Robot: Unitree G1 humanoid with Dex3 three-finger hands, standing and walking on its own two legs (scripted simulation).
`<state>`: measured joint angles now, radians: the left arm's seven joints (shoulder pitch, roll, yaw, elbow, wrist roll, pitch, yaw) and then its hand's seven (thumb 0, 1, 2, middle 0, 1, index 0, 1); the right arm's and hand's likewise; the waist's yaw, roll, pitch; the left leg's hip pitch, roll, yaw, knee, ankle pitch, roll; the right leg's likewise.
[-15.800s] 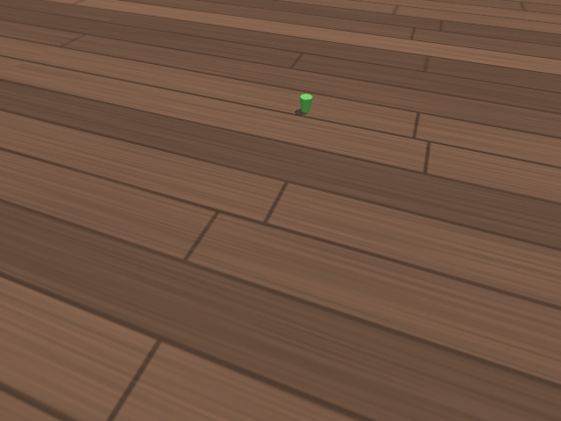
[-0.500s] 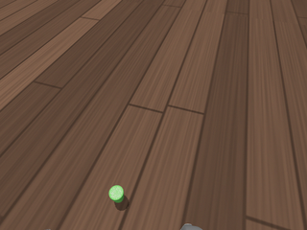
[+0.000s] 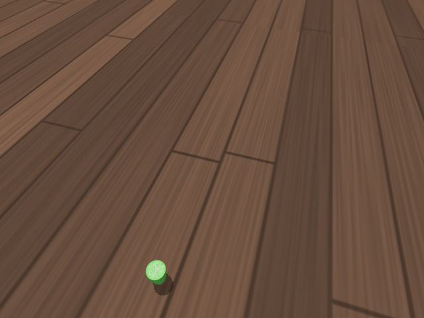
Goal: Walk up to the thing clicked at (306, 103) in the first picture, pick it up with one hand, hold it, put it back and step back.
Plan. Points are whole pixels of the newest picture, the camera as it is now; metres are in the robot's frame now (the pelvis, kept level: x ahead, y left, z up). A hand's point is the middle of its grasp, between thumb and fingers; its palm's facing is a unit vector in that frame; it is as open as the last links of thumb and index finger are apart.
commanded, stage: walk up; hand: left
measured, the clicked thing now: (157, 273) +0.44 +0.25 -0.71
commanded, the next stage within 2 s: none
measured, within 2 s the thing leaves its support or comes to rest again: neither
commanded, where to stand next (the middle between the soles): +0.07 +0.00 m, yaw +1 degrees
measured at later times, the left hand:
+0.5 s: hand out of the picture +0.06 +0.29 -0.16, palm faces -0.07 -0.93 -0.37, open 7.4 cm
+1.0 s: hand out of the picture +0.09 +0.28 -0.13, palm faces -0.06 -0.92 -0.40, open 7.4 cm
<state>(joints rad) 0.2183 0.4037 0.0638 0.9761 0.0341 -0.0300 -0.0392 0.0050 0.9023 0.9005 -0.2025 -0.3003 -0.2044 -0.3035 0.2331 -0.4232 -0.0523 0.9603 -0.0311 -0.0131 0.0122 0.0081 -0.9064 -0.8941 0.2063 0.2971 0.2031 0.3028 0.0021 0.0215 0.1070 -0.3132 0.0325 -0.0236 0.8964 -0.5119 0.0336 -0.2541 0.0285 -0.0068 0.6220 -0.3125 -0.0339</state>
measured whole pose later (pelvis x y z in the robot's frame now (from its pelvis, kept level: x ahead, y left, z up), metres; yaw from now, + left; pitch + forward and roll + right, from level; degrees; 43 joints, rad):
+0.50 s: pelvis -0.03 +0.02 -0.01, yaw -4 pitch -2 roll -1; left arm 0.20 0.43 0.07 0.92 0.01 0.04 -0.03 0.00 0.90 0.90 -0.20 -0.30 -0.20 -0.30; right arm 0.10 -0.38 -0.03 0.86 -0.04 -0.01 0.00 0.01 -0.90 -0.89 0.21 0.30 0.21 0.30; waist 0.01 -0.03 0.11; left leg -0.47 0.07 0.05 0.68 -0.18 0.02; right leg -0.28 0.01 0.06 0.83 -0.59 -0.02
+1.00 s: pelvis +0.00 +0.00 +0.01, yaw -1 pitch -3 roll +0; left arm 0.23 0.42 0.05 0.92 0.00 -0.03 -0.02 0.01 0.90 0.90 -0.20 -0.30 -0.20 -0.30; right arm 0.32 -0.39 -0.04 0.91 -0.02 -0.03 0.02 0.01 -0.91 -0.89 0.21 0.30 0.20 0.30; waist -0.04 -0.01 0.09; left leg -0.22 -0.01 0.00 0.55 -0.27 0.02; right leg -0.41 -0.05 0.01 0.78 -0.35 -0.02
